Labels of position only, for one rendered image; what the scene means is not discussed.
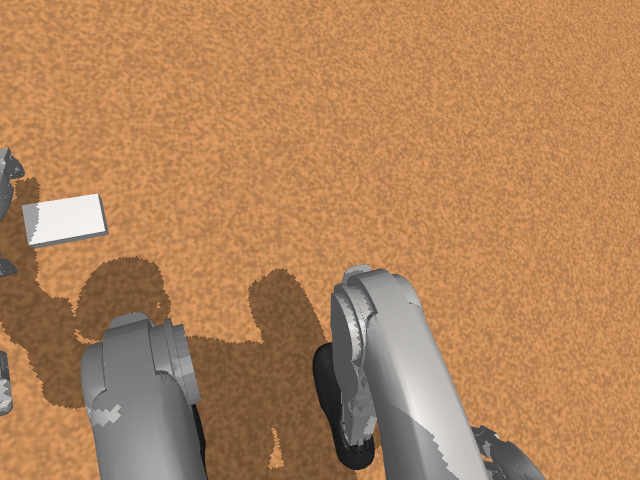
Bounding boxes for right robot hand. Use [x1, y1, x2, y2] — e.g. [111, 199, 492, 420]
[471, 425, 546, 480]

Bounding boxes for left robot foot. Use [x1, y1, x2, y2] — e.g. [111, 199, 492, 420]
[192, 404, 208, 480]

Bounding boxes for small box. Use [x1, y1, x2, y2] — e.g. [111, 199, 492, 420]
[22, 194, 109, 249]

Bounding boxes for right robot foot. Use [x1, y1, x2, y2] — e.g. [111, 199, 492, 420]
[312, 343, 375, 470]

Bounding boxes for left robot hand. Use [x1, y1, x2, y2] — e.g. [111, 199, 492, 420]
[0, 148, 25, 277]

